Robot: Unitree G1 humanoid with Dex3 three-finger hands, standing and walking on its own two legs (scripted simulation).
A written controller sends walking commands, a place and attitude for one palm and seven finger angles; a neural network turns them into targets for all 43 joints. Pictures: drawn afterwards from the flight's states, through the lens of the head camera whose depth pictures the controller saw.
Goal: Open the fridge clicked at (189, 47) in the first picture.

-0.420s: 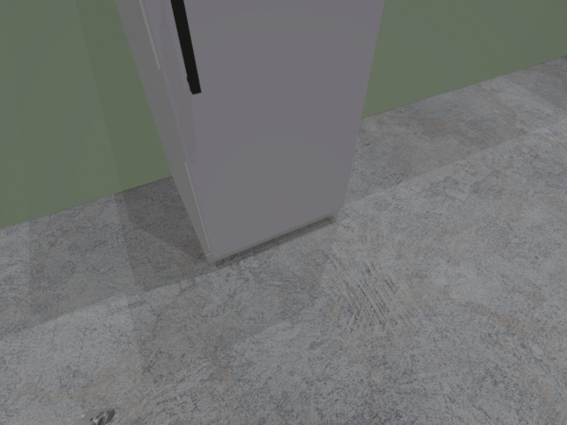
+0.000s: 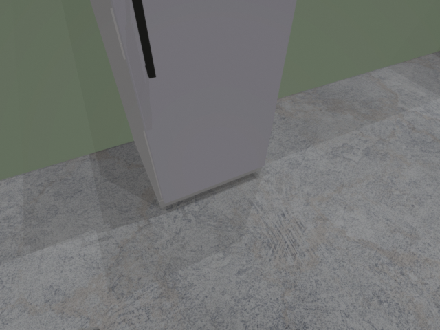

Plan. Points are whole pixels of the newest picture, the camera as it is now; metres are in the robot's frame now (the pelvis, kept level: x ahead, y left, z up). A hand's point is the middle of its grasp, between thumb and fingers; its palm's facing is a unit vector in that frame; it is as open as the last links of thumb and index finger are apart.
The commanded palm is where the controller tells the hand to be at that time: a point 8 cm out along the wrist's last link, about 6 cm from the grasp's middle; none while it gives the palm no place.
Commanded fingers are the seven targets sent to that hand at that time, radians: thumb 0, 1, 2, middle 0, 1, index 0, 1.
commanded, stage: stand and wait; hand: left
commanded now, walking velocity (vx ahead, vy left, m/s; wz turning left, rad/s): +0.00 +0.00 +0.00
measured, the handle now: (139, 22) +0.81 +0.27 +0.20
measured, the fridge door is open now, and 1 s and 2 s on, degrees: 0 0 0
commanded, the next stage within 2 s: look at it before walking up in 0.54 s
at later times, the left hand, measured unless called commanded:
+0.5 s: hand out of the picture +0.07 +0.24 -0.15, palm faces -0.04 -0.94 -0.34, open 7.3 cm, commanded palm none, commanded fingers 0.00 0.90 0.90 -0.20 -0.30 -0.20 -0.30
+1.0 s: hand out of the picture +0.07 +0.24 -0.15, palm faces -0.04 -0.94 -0.34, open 7.3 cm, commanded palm none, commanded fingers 0.00 0.90 0.90 -0.20 -0.30 -0.20 -0.30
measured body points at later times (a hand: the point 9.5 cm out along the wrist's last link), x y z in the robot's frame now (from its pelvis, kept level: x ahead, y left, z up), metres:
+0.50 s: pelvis -0.01 -0.01 +0.00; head -0.01 -0.01 +0.45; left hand +0.07 +0.29 -0.13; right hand +0.05 -0.30 -0.13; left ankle -0.01 +0.12 -0.74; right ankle -0.01 -0.12 -0.74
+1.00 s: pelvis -0.01 +0.00 +0.00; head +0.00 -0.01 +0.45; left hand +0.07 +0.29 -0.12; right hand +0.07 -0.30 -0.13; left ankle -0.01 +0.12 -0.74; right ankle -0.01 -0.12 -0.74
